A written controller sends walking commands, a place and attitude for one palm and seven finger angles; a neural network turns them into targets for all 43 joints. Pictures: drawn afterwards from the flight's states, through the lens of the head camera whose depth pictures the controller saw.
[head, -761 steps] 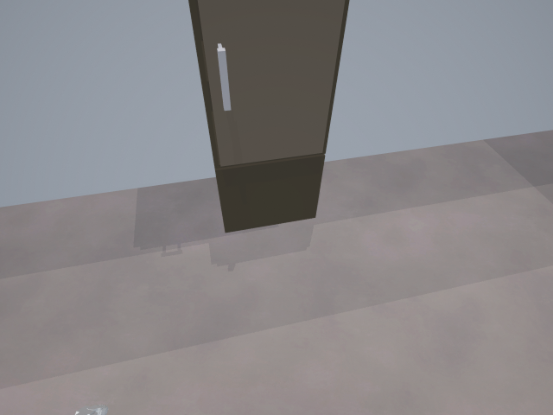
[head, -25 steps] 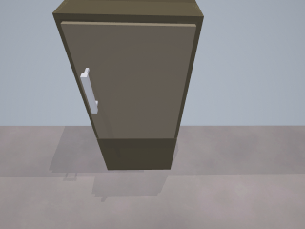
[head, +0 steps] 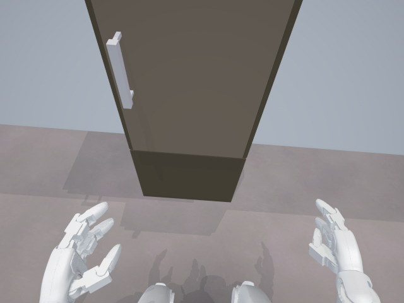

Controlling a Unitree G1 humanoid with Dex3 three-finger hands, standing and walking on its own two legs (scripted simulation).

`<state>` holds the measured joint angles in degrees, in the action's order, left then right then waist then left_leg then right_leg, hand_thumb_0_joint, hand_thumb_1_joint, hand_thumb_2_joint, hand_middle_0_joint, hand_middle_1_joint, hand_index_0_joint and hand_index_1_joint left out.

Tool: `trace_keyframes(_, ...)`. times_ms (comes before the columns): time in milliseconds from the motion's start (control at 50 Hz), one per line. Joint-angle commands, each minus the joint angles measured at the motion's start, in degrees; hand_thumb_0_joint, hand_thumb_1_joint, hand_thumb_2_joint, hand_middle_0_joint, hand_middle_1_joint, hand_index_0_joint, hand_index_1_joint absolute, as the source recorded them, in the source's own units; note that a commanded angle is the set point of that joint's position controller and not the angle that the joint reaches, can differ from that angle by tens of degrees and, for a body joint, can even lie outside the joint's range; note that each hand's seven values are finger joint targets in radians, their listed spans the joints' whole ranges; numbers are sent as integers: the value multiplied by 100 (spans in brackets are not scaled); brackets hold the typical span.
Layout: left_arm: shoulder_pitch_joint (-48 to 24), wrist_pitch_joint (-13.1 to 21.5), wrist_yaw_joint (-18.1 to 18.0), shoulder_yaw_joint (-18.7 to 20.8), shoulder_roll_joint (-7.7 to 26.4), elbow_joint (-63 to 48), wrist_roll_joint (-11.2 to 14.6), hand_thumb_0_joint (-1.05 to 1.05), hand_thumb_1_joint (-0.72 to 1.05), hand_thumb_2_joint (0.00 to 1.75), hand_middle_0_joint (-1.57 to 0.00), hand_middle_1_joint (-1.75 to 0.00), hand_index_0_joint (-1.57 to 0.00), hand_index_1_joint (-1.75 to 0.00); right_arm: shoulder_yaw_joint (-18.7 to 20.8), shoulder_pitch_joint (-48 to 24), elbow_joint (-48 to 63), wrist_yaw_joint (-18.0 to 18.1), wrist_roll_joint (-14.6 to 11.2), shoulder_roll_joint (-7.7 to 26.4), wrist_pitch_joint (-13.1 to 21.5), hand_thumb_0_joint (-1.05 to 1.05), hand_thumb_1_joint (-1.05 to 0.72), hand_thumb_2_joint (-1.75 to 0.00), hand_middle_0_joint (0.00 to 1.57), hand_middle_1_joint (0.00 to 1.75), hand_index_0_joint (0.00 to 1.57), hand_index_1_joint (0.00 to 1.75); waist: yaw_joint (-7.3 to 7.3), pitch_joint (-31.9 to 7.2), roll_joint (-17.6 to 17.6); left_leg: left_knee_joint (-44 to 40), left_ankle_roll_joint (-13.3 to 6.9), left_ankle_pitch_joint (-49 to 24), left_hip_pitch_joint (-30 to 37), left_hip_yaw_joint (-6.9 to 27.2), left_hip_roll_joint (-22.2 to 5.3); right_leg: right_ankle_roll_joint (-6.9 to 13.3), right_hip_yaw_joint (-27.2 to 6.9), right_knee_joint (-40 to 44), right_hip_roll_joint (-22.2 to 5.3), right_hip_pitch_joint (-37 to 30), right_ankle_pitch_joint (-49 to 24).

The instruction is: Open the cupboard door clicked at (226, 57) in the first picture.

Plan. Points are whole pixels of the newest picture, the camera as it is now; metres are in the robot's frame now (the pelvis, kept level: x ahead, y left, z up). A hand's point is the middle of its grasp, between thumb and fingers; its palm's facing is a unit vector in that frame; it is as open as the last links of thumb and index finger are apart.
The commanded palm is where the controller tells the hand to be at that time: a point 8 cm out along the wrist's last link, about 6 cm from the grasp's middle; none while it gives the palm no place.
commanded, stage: raise the hand with hooked fingers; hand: left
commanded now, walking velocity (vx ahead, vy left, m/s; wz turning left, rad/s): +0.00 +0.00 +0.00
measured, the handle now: (123, 72) +0.59 +0.26 +0.09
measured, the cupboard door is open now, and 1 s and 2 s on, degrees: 0 0 0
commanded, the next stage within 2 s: move the hooked fingers beside the handle in 1.62 s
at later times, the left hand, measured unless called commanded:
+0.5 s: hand (73, 219) +0.23 +0.24 +0.07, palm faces +0.08 -0.99 -0.07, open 11.9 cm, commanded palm +0.20 +0.29 +0.08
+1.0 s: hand (53, 178) +0.28 +0.29 +0.10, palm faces +0.09 -0.99 -0.05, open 13.9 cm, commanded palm +0.26 +0.33 +0.11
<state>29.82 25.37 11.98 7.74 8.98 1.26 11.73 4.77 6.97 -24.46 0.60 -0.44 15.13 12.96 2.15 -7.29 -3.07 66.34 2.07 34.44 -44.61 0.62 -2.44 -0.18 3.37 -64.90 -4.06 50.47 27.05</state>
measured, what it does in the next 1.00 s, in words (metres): stands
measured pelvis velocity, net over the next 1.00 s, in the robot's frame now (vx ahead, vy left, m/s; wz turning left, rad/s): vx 0.01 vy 0.02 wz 0.01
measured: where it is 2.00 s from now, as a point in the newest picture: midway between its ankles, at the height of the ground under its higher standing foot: outside the picture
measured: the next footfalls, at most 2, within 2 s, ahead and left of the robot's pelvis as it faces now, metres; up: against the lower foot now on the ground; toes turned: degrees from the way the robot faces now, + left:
none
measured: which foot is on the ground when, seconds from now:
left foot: down 0.00-1.00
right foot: down 0.00-1.00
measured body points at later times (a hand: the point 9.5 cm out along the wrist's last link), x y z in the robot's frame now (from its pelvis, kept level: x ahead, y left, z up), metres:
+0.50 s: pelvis +0.00 +0.02 +0.01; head +0.07 +0.03 +0.46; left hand +0.22 +0.30 +0.07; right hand +0.15 -0.23 -0.07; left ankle -0.02 +0.14 -0.65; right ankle +0.05 -0.12 -0.65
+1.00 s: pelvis +0.01 +0.02 +0.03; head +0.06 +0.03 +0.48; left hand +0.27 +0.34 +0.11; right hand +0.18 -0.22 -0.04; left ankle -0.02 +0.14 -0.65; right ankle +0.05 -0.12 -0.65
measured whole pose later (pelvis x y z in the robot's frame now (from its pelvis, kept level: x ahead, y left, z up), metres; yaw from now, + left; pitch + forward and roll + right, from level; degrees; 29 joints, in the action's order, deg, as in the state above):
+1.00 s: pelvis +0.01 +0.02 +0.03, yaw +1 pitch +11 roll -2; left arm 3.2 15.1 23.9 23.5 21.1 16.2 19.4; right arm -3.0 15.0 -30.7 3.5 -1.6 14.5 11.4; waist 0.4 -5.4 0.9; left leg 55.7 0.8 30.0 -36.7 1.5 -2.4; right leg -1.3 4.9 -51.4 -3.6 40.3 21.7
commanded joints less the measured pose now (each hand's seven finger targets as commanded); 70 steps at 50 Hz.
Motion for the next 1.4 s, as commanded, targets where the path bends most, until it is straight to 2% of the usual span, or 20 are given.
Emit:
trace_keyframes(0, -943, 877, -71, 323, 630, -2515, 182, 0, 32, 65, -24, -68, -24, -68, 28, 496, 507, 117, 54, 448, 173, 0, -90, -90, 20, 30, 20, 30, -393, -1402, 723, -569, -293, -2293, 123, -27, 267, 128, -129, 665, 382, -1128, -1785)
trace_keyframes(60, -1415, 763, 379, 157, 717, -2154, 297, 0, 25, 62, -25, -72, -25, -72, -92, 470, 296, 175, 25, 574, 278, 0, -90, -90, 20, 30, 20, 30, -622, -1081, 792, -436, -297, -2022, -41, 83, 228, 145, -68, 684, 444, -747, -1369)
trace_keyframes(120, -1026, 161, 676, 438, 953, -1781, 363, 0, 18, 59, -25, -76, -25, -76, -88, 438, 291, 233, -86, 604, 319, 0, -90, -90, 20, 30, 20, 30, -435, -1480, 604, -680, -288, -1812, -89, 101, 258, 97, -54, 877, 402, -1124, -1061)
trace_keyframes(160, -630, -360, 769, 833, 1154, -1423, 509, 0, 13, 57, -25, -80, -25, -80, -98, 309, 344, 256, -123, 568, 268, 0, -90, -90, 20, 30, 20, 30, -196, -1629, 483, -854, -275, -2034, -91, 103, 300, 112, -18, 928, 407, -1567, -1258)
trace_keyframes(220, -447, -722, 600, 1245, 1236, -1655, 670, 0, 6, 54, -26, -84, -26, -84, -116, 205, 449, 260, -145, 439, 168, 0, -90, -90, 20, 30, 20, 30, -33, -1752, 329, -1147, -238, -2272, -7, 86, 321, 76, 56, 1063, 352, -2002, -1520)
trace_keyframes(260, -442, -706, 415, 1454, 1316, -1518, 745, 0, 1, 52, -26, -87, -26, -87, -143, 155, 415, 272, -122, 392, 138, 0, -90, -90, 20, 30, 20, 30, 31, -1471, 157, -1238, -220, -2302, -65, 121, 304, 113, 90, 1111, 391, -2033, -1467)
trace_keyframes(300, -627, -503, 266, 1376, 1261, -1674, 683, 0, -3, 50, -27, -90, -27, -90, -148, 297, 378, 256, -98, 401, 165, 0, -90, -90, 20, 30, 20, 30, -40, -1438, 419, -1334, -213, -2289, 78, 86, 304, 93, 136, 1122, 369, -1869, -1417)
trace_keyframes(360, -1006, -224, 259, 1269, 1272, -1375, 673, 0, -10, 47, -27, -94, -27, -94, -170, 371, 308, 265, -83, 514, 217, 0, -90, -90, 20, 30, 20, 30, -184, -949, 390, -1371, -215, -1942, -25, 96, 290, 108, 113, 1242, 380, -1572, -928)
trace_keyframes(400, -1149, -81, 367, 1226, 1320, -1335, 646, 0, -15, 45, -27, -98, -27, -98, -164, 517, 288, 268, -92, 591, 276, 0, -90, -90, 20, 30, 20, 30, -225, -1093, 611, -1442, -210, -1870, 137, 60, 304, 104, 102, 1288, 351, -1539, -839)
trace_keyframes(460, -1388, -85, 543, 1242, 1433, -1158, 716, 0, -22, 42, -28, -102, -28, -102, -160, 595, 280, 292, -130, 703, 318, 0, -90, -90, 20, 30, 20, 30, -272, -1026, 531, -1538, -218, -1817, 222, 80, 306, 114, 130, 1362, 379, -1552, -770)
trace_keyframes(580, -1795, -219, 603, 1568, 1786, -1095, 793, 0, -36, 36, -29, -111, -29, -111, -187, 708, 261, 321, -150, 752, 296, 0, -90, -90, 20, 30, 20, 30, -190, -1127, 895, -1763, -186, -2221, 590, 67, 303, 135, 150, 1459, 398, -1869, -1215)
trace_keyframes(620, -1905, -266, 600, 1626, 1786, -839, 824, 0, -41, 34, -29, -114, -29, -114, -192, 725, 241, 322, -154, 759, 268, 0, -90, -90, 20, 30, 20, 30, -214, -968, 703, -1815, -181, -2141, 560, 60, 294, 111, 158, 1548, 401, -1879, -1176)
trace_keyframes(700, -2307, -374, 725, 1712, 1948, -515, 834, 0, -50, 30, -30, -120, -30, -120, -236, 752, 253, 320, -156, 795, 210, 0, -90, -90, 20, 30, 20, 30, -240, -917, 799, -1897, -180, -2164, 660, 36, 294, 119, 115, 1656, 412, -1988, -1281)
trace_keyframes(800, -2888, -508, 968, 1823, 2174, -313, 856, 0, -50, 30, -30, -120, -30, -120, -278, 785, 225, 341, -162, 813, 196, 0, -90, -90, 20, 30, 20, 30, -232, -1144, 1014, -1970, -169, -2479, 975, 29, 280, 131, 106, 1710, 434, -2178, -1637)
trace_keyframes(840, -3037, -567, 1029, 1921, 2256, -35, 888, 0, -50, 30, -30, -120, -30, -120, -297, 803, 186, 355, -158, 836, 181, 0, -90, -90, 20, 30, 20, 30, -257, -1069, 719, -2002, -173, -2516, 930, 52, 270, 117, 119, 1764, 442, -2232, -1719)
trace_keyframes(1100, -4449, -724, 1447, 2396, 2961, 999, 926, 0, -50, 30, -30, -120, -30, -120, -340, 891, 42, 446, -161, 906, 66, 0, -90, -90, 20, 30, 20, 30, -236, -1153, 759, -2291, -189, -2560, 1184, -17, 283, 129, 5, 2058, 436, -2591, -1855)
trace_keyframes(1160, -4117, -733, 1538, 2235, 2688, 1178, 985, 0, -50, 30, -30, -120, -30, -120, -327, 930, 108, 407, -155, 905, 57, 0, -90, -90, 20, 30, 20, 30, -181, -1197, 604, -2302, -197, -2798, 1207, -32, 297, 143, 20, 2056, 449, -2743, -2113)
trace_keyframes(1260, -4136, -657, 1479, 2377, 2803, 1211, 995, 0, -50, 30, -30, -120, -30, -120, -290, 950, 116, 359, -134, 930, -6, 0, -90, -90, 20, 30, 20, 30, -175, -1068, 452, -2325, -204, -2672, 1064, -78, 302, 130, -21, 2109, 436, -2768, -2069)
trace_keyframes(1320, -4228, -529, 1385, 2445, 2911, 965, 898, 0, -50, 30, -30, -120, -30, -120, -274, 971, 114, 356, -124, 885, -32, 0, -90, -90, 20, 30, 20, 30, -147, -1297, 917, -2351, -192, -2824, 1260, -111, 307, 128, -45, 2072, 417, -2800, -2202)
trace_keyframes(1380, -4247, -465, 1345, 2414, 2867, 1022, 912, 0, -50, 30, -30, -120, -30, -120, -286, 967, 101, 366, -126, 876, -57, 0, -90, -90, 20, 30, 20, 30, -193, -1201, 742, -2355, -207, -2701, 1189, -114, 299, 114, -67, 2106, 444, -2810, -2121)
